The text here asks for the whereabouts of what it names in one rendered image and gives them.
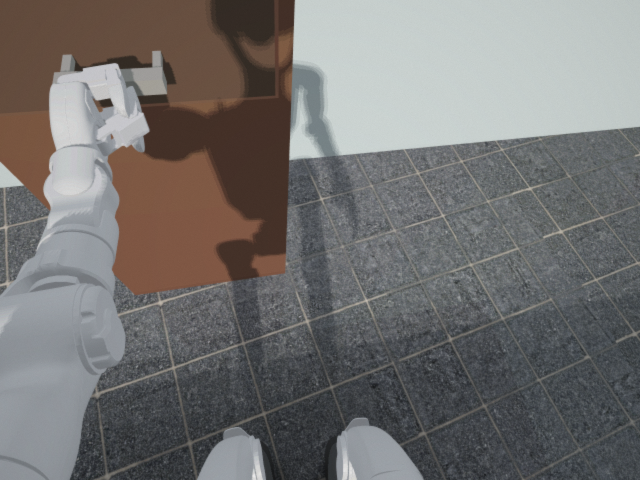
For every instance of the robot right shin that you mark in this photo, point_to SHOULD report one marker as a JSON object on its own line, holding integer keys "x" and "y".
{"x": 354, "y": 423}

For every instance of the left robot upper arm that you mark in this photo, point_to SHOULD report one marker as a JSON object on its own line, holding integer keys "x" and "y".
{"x": 54, "y": 346}

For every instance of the left robot thigh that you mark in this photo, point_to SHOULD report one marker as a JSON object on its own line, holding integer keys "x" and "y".
{"x": 235, "y": 458}

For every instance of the left robot forearm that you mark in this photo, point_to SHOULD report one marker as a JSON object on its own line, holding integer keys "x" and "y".
{"x": 80, "y": 240}

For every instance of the handle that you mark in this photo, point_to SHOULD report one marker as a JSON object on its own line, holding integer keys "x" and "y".
{"x": 146, "y": 81}

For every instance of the left robot hand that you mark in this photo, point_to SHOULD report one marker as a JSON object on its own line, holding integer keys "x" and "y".
{"x": 75, "y": 119}

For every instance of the drawer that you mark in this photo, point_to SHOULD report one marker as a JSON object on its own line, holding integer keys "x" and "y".
{"x": 211, "y": 49}

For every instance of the cabinet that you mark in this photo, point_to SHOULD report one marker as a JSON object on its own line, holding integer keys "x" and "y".
{"x": 206, "y": 202}

